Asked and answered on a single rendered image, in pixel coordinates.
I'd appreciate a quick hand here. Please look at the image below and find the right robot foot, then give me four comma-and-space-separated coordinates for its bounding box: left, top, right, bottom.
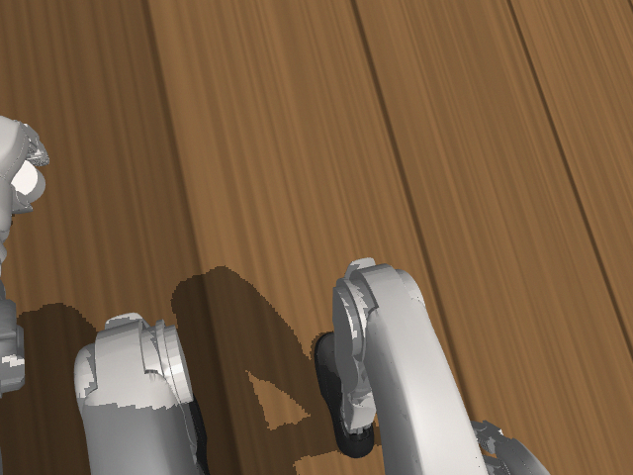
315, 332, 374, 458

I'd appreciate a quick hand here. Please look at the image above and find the left robot arm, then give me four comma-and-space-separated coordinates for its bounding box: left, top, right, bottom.
0, 177, 25, 475

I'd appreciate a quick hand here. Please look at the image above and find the tin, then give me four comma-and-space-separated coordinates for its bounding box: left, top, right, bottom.
11, 160, 45, 203

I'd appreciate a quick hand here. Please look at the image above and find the left robot hand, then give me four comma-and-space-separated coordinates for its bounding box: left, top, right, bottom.
0, 116, 49, 214

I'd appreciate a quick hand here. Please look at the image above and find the right robot hand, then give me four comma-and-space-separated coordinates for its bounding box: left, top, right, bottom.
470, 421, 551, 475

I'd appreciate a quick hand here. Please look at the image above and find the left robot foot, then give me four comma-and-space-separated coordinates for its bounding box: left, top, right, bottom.
188, 394, 210, 475

